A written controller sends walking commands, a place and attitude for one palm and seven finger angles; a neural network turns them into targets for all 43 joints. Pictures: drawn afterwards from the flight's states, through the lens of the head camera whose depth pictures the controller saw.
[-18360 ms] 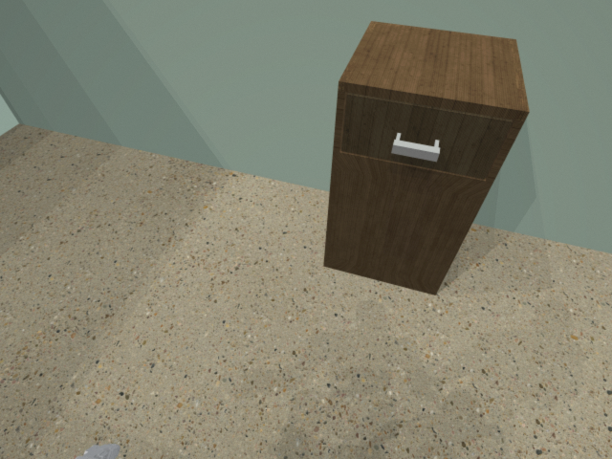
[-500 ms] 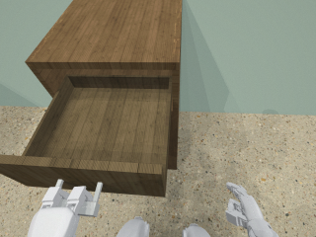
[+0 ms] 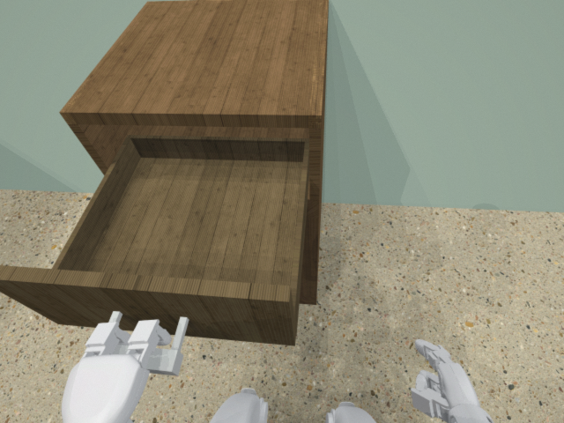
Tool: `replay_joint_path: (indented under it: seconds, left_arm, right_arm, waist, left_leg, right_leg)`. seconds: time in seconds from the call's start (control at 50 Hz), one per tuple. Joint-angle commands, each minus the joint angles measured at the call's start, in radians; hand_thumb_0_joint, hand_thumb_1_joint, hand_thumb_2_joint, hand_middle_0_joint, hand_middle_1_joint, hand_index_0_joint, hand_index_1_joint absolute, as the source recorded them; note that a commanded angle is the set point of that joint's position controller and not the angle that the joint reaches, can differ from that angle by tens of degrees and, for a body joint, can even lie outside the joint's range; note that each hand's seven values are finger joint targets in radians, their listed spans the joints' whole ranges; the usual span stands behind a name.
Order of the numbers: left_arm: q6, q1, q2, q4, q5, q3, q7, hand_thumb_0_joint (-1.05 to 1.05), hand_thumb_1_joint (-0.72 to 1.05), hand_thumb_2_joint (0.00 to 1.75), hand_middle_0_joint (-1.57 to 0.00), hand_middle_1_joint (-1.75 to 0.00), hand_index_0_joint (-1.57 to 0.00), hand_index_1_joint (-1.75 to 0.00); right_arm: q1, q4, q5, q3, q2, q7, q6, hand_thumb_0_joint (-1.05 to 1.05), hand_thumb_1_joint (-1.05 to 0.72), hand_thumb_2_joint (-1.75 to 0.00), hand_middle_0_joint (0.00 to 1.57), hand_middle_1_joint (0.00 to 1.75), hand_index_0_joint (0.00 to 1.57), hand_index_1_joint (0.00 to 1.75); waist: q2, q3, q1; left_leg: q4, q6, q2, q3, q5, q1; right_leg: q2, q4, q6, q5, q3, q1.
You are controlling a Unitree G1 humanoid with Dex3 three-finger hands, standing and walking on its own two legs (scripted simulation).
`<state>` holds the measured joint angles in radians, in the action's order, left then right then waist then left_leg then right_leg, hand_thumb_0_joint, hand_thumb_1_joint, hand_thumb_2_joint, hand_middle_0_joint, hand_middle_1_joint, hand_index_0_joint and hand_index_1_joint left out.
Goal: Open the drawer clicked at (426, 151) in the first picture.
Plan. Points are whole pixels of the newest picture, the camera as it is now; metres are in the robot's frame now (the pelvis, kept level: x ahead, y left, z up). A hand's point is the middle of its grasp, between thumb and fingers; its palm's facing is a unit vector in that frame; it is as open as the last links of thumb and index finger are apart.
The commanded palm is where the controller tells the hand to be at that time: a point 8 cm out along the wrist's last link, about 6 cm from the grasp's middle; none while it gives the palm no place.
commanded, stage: lift the hand off the handle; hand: left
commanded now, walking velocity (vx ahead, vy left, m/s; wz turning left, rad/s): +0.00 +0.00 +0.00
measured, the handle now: (142, 340) +0.23 +0.22 +0.00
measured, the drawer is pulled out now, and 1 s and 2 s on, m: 0.30 0.30 0.30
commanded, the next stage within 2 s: none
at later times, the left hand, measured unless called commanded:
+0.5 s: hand (134, 388) +0.17 +0.22 -0.01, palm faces +0.00 -0.10 -0.99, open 13.8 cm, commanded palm +0.15 +0.22 +0.05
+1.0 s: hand (110, 375) +0.18 +0.23 +0.03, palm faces +0.02 -0.11 -0.99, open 13.8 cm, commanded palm +0.16 +0.23 +0.08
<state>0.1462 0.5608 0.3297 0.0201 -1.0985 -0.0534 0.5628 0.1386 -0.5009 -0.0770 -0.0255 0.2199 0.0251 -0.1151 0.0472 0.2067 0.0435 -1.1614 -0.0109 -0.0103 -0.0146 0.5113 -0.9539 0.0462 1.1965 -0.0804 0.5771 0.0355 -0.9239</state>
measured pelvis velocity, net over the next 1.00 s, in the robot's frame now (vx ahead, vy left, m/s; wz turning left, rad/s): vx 0.00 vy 0.01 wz -0.01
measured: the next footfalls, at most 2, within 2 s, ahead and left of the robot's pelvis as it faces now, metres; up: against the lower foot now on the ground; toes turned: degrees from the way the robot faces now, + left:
none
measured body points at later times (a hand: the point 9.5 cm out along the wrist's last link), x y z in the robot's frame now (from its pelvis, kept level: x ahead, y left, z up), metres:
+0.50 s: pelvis -0.01 +0.00 +0.00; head +0.04 -0.03 +0.45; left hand +0.17 +0.22 +0.04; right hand +0.20 -0.21 -0.11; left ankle +0.03 +0.13 -0.64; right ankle +0.00 -0.07 -0.64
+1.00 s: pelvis +0.00 +0.01 +0.03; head +0.03 -0.01 +0.47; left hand +0.17 +0.23 +0.08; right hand +0.20 -0.22 -0.07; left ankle +0.03 +0.13 -0.64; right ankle +0.00 -0.07 -0.64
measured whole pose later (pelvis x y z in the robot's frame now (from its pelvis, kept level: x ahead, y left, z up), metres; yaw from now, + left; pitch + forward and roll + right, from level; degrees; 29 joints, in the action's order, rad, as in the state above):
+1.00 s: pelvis +0.00 +0.01 +0.03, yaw -1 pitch +13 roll +0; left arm 0.06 0.55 0.34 0.06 -1.06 -0.07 0.53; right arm 0.16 -0.49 -0.06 -0.03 0.24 0.03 -0.12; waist 0.06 0.17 0.04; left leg -1.03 0.01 -0.01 -0.02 0.46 -0.79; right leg 0.05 1.04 -0.06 0.51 0.02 -0.75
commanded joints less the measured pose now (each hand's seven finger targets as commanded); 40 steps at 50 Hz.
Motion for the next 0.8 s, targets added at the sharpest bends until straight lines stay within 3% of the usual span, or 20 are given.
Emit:
replay_joint_path:
  seconds: [0.0,0.04,0.06,0.14,0.16,0.2,0.28,0.36,0.42,0.46,0.5,0.52,0.58,0.62,0.64,0.66,0.78]
  left_arm:
    - [-0.016,0.072,0.143,0.13,0.016,0.132,0.045,0.0,-0.5,0.3,-0.3,-1.2,-0.3,-1.2]
    - [-0.019,0.078,0.152,0.116,0.022,0.145,0.042,0.0,-0.5,0.3,-0.3,-1.2,-0.3,-1.2]
    - [-0.019,0.051,0.128,0.099,0.016,0.117,0.042,0.0,-0.5,0.3,-0.3,-1.2,-0.3,-1.2]
    - [-0.022,0.008,0.149,0.11,0.006,0.131,0.051,0.0,-0.5,0.3,-0.3,-1.2,-0.3,-1.2]
    - [-0.027,-0.004,0.134,0.1,0.004,0.116,0.052,0.0,-0.5,0.3,-0.3,-1.2,-0.3,-1.2]
    - [-0.03,-0.031,0.14,0.112,0.001,0.114,0.056,0.0,-0.5,0.3,-0.3,-1.2,-0.3,-1.2]
    - [-0.049,-0.077,0.15,0.095,0.004,0.114,0.057,0.0,-0.5,0.3,-0.3,-1.2,-0.3,-1.2]
    - [-0.063,-0.146,0.139,0.082,-0.001,0.092,0.061,0.0,-0.5,0.3,-0.3,-1.2,-0.3,-1.2]
    - [-0.075,-0.113,0.163,0.124,0.005,0.112,0.064,0.0,-0.5,0.3,-0.3,-1.2,-0.3,-1.2]
    - [-0.085,-0.138,0.135,0.141,0.01,0.071,0.057,0.0,-0.5,0.3,-0.3,-1.2,-0.3,-1.2]
    - [-0.087,-0.117,0.16,0.151,0.018,0.093,0.053,0.0,-0.5,0.3,-0.3,-1.2,-0.3,-1.2]
    - [-0.091,-0.117,0.172,0.146,0.024,0.106,0.05,0.0,-0.5,0.3,-0.3,-1.2,-0.3,-1.2]
    - [-0.081,-0.147,0.157,0.169,0.018,0.082,0.045,0.0,-0.5,0.3,-0.3,-1.2,-0.3,-1.2]
    - [-0.08,-0.137,0.184,0.174,0.024,0.118,0.046,0.0,-0.5,0.3,-0.3,-1.2,-0.3,-1.2]
    - [-0.077,-0.119,0.176,0.176,0.02,0.112,0.046,0.0,-0.5,0.3,-0.3,-1.2,-0.3,-1.2]
    - [-0.078,-0.103,0.145,0.175,0.024,0.08,0.041,0.0,-0.5,0.3,-0.3,-1.2,-0.3,-1.2]
    - [-0.082,-0.072,0.17,0.188,0.034,0.106,0.03,0.0,-0.5,0.3,-0.3,-1.2,-0.3,-1.2]
  right_arm:
    - [-0.1,0.157,0.004,-0.03,0.087,-0.005,0.051,0.0,-0.9,-0.9,0.2,0.3,0.2,0.3]
    - [-0.103,0.155,0.005,-0.028,0.086,-0.004,0.052,0.0,-0.9,-0.9,0.2,0.3,0.2,0.3]
    - [-0.102,0.153,0.006,-0.03,0.089,-0.006,0.053,0.0,-0.9,-0.9,0.2,0.3,0.2,0.3]
    - [-0.098,0.149,0.003,-0.031,0.092,-0.005,0.053,0.0,-0.9,-0.9,0.2,0.3,0.2,0.3]
    - [-0.097,0.15,0.006,-0.034,0.093,-0.009,0.052,0.0,-0.9,-0.9,0.2,0.3,0.2,0.3]
    - [-0.096,0.148,0.006,-0.035,0.096,-0.009,0.053,0.0,-0.9,-0.9,0.2,0.3,0.2,0.3]
    - [-0.096,0.143,0.01,-0.031,0.097,-0.015,0.052,0.0,-0.9,-0.9,0.2,0.3,0.2,0.3]
    - [-0.095,0.136,0.015,-0.032,0.098,-0.023,0.051,0.0,-0.9,-0.9,0.2,0.3,0.2,0.3]
    - [-0.094,0.146,0.018,-0.029,0.1,-0.024,0.051,0.0,-0.9,-0.9,0.2,0.3,0.2,0.3]
    - [-0.097,0.151,0.021,-0.028,0.097,-0.025,0.047,0.0,-0.9,-0.9,0.2,0.3,0.2,0.3]
    - [-0.103,0.152,0.024,-0.027,0.094,-0.027,0.047,0.0,-0.9,-0.9,0.2,0.3,0.2,0.3]
    - [-0.105,0.154,0.024,-0.022,0.097,-0.029,0.047,0.0,-0.9,-0.9,0.2,0.3,0.2,0.3]
    - [-0.104,0.153,0.022,-0.022,0.097,-0.026,0.047,0.0,-0.9,-0.9,0.2,0.3,0.2,0.3]
    - [-0.1,0.154,0.023,-0.024,0.102,-0.028,0.047,0.0,-0.9,-0.9,0.2,0.3,0.2,0.3]
    - [-0.096,0.152,0.02,-0.023,0.097,-0.024,0.046,0.0,-0.9,-0.9,0.2,0.3,0.2,0.3]
    - [-0.095,0.158,0.023,-0.026,0.098,-0.022,0.047,0.0,-0.9,-0.9,0.2,0.3,0.2,0.3]
    - [-0.096,0.164,0.023,-0.026,0.103,-0.012,0.043,0.0,-0.9,-0.9,0.2,0.3,0.2,0.3]
  waist:
    - [-0.069,0.153,0.017]
    - [-0.094,0.163,0.021]
    - [-0.076,0.128,0.007]
    - [-0.071,0.175,0.01]
    - [-0.072,0.147,0.002]
    - [-0.056,0.165,0.002]
    - [-0.09,0.162,-0.007]
    - [-0.063,0.149,-0.017]
    - [-0.037,0.193,-0.001]
    - [-0.046,0.165,-0.014]
    - [-0.043,0.163,-0.002]
    - [-0.064,0.148,-0.008]
    - [-0.035,0.143,-0.009]
    - [-0.028,0.145,-0.005]
    - [-0.029,0.163,0.002]
    - [-0.013,0.135,-0.006]
    - [-0.04,0.123,0.001]
  left_leg:
    - [0.088,0.056,0.059,-0.003,-0.158,0.144]
    - [0.088,0.054,0.061,-0.005,-0.159,0.132]
    - [0.087,0.056,0.058,0.0,-0.149,0.123]
    - [0.083,0.055,0.056,-0.005,-0.149,0.143]
    - [0.086,0.057,0.054,0.001,-0.141,0.138]
    - [0.088,0.056,0.054,0.0,-0.141,0.152]
    - [0.089,0.057,0.052,-0.002,-0.127,0.145]
    - [0.1,0.059,0.048,0.004,-0.109,0.153]
    - [0.124,0.058,0.05,0.004,-0.144,0.204]
    - [0.135,0.06,0.05,0.003,-0.135,0.215]
    - [0.144,0.061,0.051,-0.001,-0.129,0.22]
    - [0.148,0.062,0.051,0.001,-0.128,0.214]
    - [0.16,0.06,0.05,0.0,-0.131,0.245]
    - [0.174,0.061,0.048,0.003,-0.139,0.261]
    - [0.175,0.059,0.05,-0.001,-0.153,0.271]
    - [0.185,0.06,0.049,0.002,-0.161,0.279]
    - [0.209,0.058,0.048,-0.002,-0.173,0.293]
  right_leg:
    - [-0.021,-0.266,0.024,-0.297,-0.111,0.132]
    - [-0.025,-0.269,0.027,-0.31,-0.13,0.145]
    - [-0.022,-0.265,0.025,-0.308,-0.117,0.123]
    - [-0.024,-0.261,0.028,-0.274,-0.114,0.109]
    - [-0.02,-0.263,0.026,-0.274,-0.103,0.104]
    - [-0.02,-0.264,0.027,-0.258,-0.101,0.098]
    - [-0.022,-0.278,0.033,-0.236,-0.109,0.098]
    - [-0.019,-0.284,0.032,-0.199,-0.093,0.09]
    - [-0.016,-0.292,0.026,-0.233,-0.093,0.126]
    - [-0.017,-0.308,0.03,-0.222,-0.086,0.128]
    - [-0.019,-0.328,0.031,-0.201,-0.096,0.149]
    - [-0.02,-0.339,0.03,-0.204,-0.102,0.155]
    - [-0.021,-0.346,0.03,-0.189,-0.097,0.138]
    - [-0.017,-0.355,0.026,-0.202,-0.099,0.158]
    - [-0.016,-0.347,0.026,-0.219,-0.099,0.163]
    - [-0.014,-0.348,0.023,-0.243,-0.085,0.166]
    - [-0.016,-0.373,0.027,-0.268,-0.095,0.199]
